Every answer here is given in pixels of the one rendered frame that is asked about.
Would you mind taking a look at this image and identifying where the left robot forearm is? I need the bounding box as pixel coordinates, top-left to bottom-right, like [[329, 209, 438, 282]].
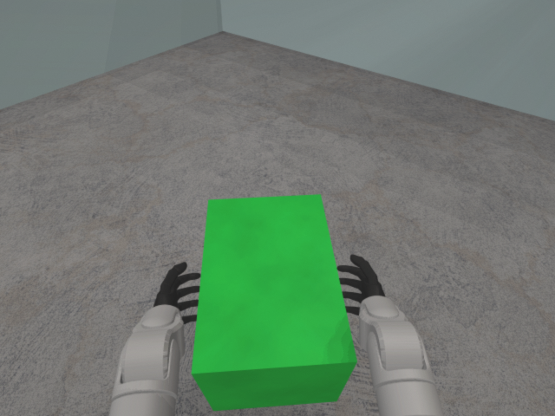
[[109, 305, 185, 416]]

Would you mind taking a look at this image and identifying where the right robot forearm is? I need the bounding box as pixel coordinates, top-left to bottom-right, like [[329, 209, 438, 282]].
[[359, 296, 444, 416]]

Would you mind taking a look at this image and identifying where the robot right hand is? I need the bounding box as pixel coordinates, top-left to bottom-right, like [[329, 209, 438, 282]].
[[337, 254, 386, 315]]

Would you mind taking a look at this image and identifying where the robot left hand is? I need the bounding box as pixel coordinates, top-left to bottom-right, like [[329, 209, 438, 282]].
[[154, 262, 200, 324]]

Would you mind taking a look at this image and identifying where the carton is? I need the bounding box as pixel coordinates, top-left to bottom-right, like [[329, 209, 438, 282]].
[[192, 194, 357, 411]]

